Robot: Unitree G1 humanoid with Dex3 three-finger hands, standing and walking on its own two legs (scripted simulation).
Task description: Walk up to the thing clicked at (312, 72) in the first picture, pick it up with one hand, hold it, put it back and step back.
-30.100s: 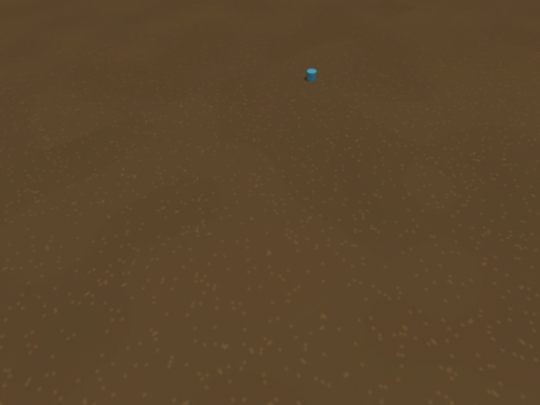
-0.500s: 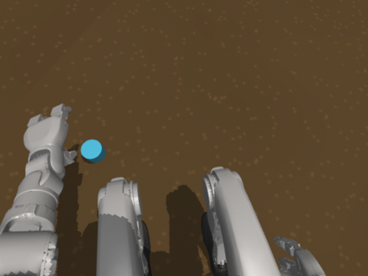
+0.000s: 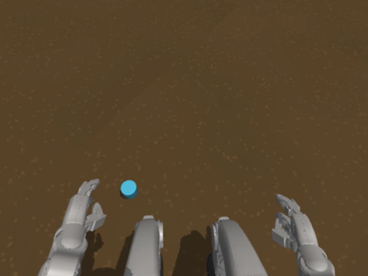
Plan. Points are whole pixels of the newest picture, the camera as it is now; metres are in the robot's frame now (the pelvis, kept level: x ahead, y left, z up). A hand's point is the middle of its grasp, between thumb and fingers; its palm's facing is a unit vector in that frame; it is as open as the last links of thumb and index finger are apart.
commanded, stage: home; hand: left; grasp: from above
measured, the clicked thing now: (129, 189) +0.46 +0.24 -0.56
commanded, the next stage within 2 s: none
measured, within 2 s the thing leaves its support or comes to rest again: neither
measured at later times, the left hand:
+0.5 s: hand (78, 223) +0.22 +0.19 +0.08, palm faces +0.10 -0.97 -0.20, open 7.4 cm
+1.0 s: hand (80, 230) +0.21 +0.18 +0.08, palm faces +0.10 -0.98 -0.19, open 7.4 cm
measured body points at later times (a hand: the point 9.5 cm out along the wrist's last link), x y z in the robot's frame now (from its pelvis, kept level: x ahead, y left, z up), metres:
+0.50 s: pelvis +0.06 +0.00 +0.12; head +0.07 +0.01 +0.57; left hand +0.21 +0.24 +0.10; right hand +0.22 -0.24 +0.06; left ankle +0.07 +0.12 -0.56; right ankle +0.06 -0.13 -0.56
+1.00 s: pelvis +0.06 +0.00 +0.12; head +0.06 +0.00 +0.57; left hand +0.20 +0.23 +0.09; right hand +0.22 -0.24 +0.06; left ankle +0.07 +0.12 -0.56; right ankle +0.06 -0.13 -0.56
